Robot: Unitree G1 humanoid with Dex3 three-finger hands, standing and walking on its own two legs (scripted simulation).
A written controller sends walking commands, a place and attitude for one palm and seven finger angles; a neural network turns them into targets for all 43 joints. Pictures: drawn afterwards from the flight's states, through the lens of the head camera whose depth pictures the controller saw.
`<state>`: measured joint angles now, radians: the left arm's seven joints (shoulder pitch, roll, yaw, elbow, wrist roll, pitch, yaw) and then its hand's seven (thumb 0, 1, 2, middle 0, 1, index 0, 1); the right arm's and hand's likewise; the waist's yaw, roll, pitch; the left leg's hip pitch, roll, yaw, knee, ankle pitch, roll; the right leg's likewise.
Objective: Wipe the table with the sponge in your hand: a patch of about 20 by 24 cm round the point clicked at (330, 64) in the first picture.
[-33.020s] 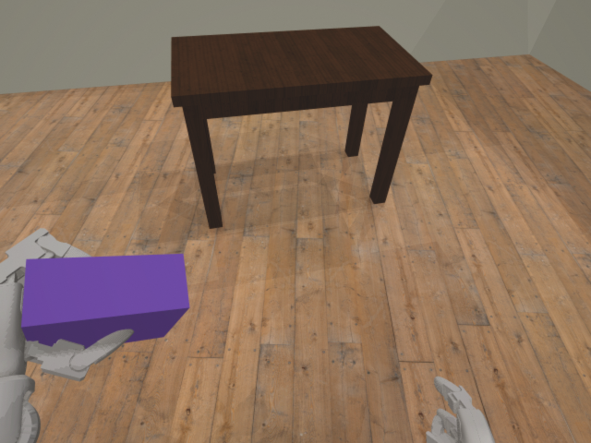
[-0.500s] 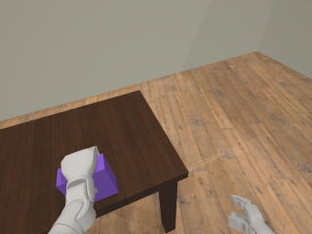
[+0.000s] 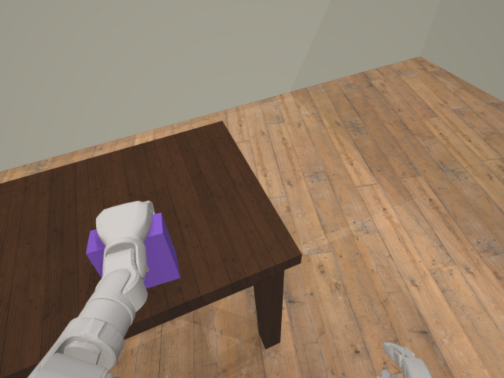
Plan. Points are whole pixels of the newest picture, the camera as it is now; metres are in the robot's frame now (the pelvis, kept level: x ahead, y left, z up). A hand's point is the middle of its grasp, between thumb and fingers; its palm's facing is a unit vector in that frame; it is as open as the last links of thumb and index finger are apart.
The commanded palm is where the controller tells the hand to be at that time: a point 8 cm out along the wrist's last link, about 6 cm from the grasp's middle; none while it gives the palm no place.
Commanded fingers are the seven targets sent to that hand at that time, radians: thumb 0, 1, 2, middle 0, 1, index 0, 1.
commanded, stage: wipe forward along the middle lane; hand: left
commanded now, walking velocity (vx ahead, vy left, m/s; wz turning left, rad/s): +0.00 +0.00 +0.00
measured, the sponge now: (141, 263) +0.33 +0.25 -0.05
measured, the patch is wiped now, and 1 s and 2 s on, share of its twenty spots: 1.00 1.00 1.00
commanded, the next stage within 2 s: slide back across to the first lane in 1.08 s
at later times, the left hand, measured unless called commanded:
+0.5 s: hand (128, 217) +0.40 +0.28 +0.01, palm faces -0.14 +0.01 -0.99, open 9.7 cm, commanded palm +0.38 +0.29 +0.04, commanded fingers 0.00 0.10 1.30 -1.20 -1.60 -1.20 -1.60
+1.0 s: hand (118, 201) +0.44 +0.31 +0.01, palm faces -0.14 +0.01 -0.99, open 9.7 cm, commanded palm +0.43 +0.31 +0.04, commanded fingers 0.00 0.10 1.30 -1.20 -1.60 -1.20 -1.60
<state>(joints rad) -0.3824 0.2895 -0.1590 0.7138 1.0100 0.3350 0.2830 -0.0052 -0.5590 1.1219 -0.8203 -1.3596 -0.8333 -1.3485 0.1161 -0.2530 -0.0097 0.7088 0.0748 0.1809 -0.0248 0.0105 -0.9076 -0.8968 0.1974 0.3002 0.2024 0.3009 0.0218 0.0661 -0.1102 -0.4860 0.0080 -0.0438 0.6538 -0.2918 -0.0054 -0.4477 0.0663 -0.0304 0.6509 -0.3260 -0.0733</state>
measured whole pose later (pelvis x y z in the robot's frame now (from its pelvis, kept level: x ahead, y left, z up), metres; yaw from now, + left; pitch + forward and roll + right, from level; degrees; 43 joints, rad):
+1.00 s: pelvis -0.01 +0.01 -0.02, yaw -1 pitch +18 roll -3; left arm -0.82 0.58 0.02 1.21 1.05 0.15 0.28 0.01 -0.59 1.16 -0.83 -1.37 -0.84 -1.38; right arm 0.26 -0.27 0.00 0.71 0.07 0.13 0.01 0.01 -0.91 -0.90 0.20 0.30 0.20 0.30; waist -0.10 0.06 -0.15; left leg -0.81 0.04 -0.07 0.84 -0.34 0.01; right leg -0.74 0.11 -0.05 0.76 -0.33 -0.07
